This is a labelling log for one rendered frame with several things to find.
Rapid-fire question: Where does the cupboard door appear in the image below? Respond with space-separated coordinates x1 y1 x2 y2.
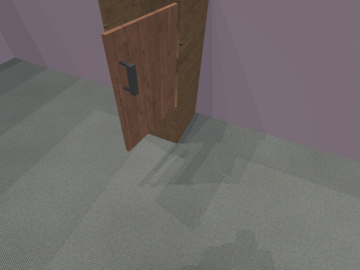
101 3 178 152

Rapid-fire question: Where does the handle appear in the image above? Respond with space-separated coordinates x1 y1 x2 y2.
119 61 139 96

